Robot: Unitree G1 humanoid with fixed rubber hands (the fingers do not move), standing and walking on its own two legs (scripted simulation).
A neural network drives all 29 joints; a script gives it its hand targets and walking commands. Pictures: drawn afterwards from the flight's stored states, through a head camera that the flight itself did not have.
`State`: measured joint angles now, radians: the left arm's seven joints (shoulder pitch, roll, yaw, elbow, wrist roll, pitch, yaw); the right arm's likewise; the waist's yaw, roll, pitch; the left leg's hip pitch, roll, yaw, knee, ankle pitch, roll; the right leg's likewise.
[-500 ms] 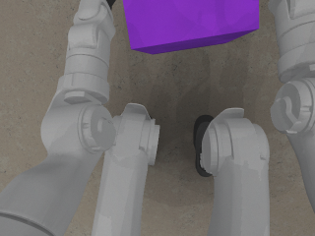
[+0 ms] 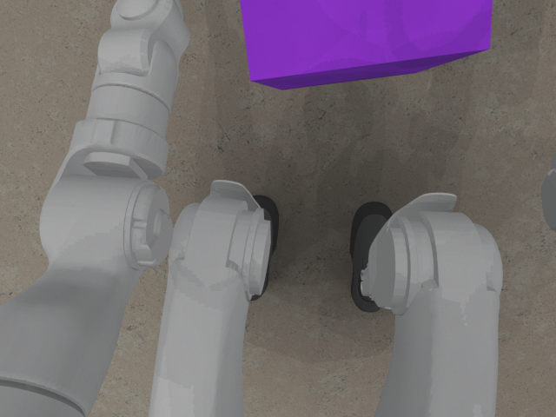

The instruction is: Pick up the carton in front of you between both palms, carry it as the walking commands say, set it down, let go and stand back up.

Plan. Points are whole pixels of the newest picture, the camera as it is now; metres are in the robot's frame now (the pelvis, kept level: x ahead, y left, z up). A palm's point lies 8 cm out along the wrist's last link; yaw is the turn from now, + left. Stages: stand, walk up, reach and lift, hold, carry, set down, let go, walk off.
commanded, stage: set down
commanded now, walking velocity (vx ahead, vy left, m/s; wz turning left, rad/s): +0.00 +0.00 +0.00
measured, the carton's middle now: out of the picture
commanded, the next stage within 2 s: let go in 0.92 s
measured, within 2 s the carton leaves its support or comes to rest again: neither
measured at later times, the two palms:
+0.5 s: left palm out of the picture +0.54 +0.16 +0.02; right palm out of the picture +0.58 -0.23 +0.02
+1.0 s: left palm out of the picture +0.54 +0.16 +0.17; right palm out of the picture +0.58 -0.24 +0.17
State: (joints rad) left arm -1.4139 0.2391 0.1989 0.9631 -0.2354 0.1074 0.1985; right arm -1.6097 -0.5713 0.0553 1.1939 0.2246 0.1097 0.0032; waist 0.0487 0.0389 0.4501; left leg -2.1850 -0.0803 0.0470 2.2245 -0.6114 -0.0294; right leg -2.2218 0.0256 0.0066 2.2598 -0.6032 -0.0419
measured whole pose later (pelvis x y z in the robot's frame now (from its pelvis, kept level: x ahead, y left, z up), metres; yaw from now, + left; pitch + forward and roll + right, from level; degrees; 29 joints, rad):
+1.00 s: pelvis +0.04 -0.01 +0.27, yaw -2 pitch +46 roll +3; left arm -1.05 0.10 0.38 0.71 0.02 0.20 0.12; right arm -1.28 -0.42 -0.26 1.03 -0.08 0.18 0.10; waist 0.07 -0.01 -0.02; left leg -1.60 -0.05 -0.02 1.16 -0.35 -0.03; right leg -1.63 0.06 0.04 1.19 -0.35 -0.03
